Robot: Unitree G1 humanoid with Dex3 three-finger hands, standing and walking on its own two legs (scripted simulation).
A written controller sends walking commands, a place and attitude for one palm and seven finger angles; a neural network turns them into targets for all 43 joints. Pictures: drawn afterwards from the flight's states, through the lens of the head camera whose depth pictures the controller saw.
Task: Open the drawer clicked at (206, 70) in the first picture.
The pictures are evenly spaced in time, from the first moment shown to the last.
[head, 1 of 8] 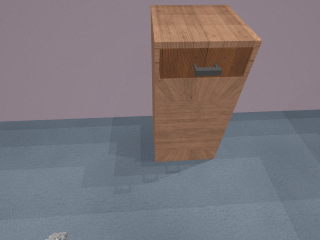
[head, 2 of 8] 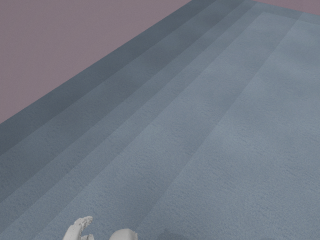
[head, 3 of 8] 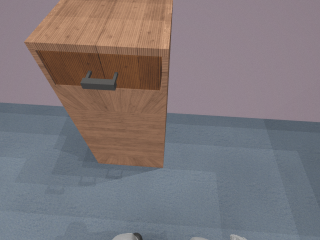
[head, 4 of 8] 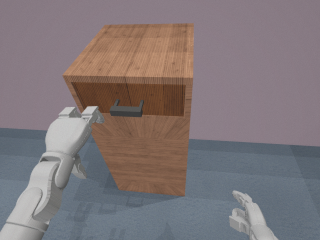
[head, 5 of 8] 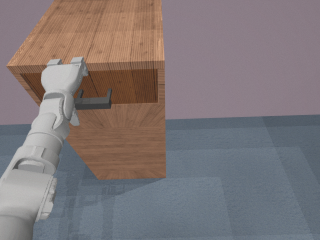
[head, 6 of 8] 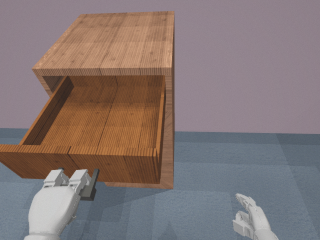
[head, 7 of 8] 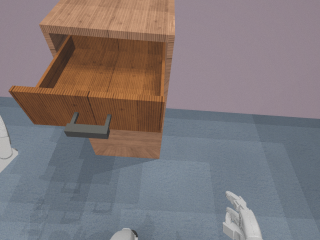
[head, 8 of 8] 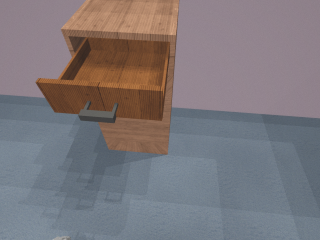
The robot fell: no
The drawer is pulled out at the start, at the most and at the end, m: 0.00 0.30 0.27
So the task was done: yes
